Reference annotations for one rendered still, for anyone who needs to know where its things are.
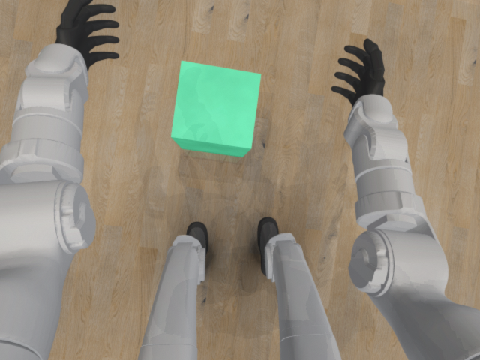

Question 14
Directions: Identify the robot right upper arm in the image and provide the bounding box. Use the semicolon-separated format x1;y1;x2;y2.
348;229;480;360

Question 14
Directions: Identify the left robot foot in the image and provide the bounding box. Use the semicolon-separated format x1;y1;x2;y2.
186;222;208;283

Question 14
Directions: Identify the robot right forearm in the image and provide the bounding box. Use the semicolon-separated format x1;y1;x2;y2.
343;94;449;284

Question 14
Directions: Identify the carton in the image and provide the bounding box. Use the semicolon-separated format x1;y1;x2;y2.
171;61;261;158

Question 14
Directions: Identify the robot right hand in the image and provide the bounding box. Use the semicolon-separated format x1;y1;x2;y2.
331;38;385;107

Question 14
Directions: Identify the robot left forearm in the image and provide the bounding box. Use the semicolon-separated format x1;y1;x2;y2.
0;43;89;185

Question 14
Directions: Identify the robot left upper arm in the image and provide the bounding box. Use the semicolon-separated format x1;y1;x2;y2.
0;179;96;360

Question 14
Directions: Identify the right robot shin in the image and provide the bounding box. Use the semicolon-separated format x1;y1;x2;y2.
266;233;304;255

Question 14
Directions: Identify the robot left hand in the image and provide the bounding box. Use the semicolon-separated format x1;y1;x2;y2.
55;0;119;71

